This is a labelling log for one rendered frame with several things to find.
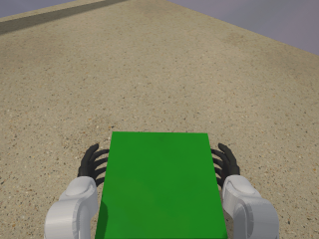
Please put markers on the carton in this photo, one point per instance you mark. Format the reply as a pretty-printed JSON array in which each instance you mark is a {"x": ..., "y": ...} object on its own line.
[{"x": 160, "y": 185}]

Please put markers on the robot right hand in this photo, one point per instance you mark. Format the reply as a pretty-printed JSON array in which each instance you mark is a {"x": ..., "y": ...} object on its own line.
[{"x": 228, "y": 163}]

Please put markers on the robot left hand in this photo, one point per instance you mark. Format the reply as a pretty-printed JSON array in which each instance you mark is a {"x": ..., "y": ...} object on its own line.
[{"x": 88, "y": 163}]

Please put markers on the left robot forearm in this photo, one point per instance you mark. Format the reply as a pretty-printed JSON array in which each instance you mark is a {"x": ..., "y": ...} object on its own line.
[{"x": 70, "y": 217}]

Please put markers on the right robot forearm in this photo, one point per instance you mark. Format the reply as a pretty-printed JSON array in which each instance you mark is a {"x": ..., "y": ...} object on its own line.
[{"x": 253, "y": 217}]

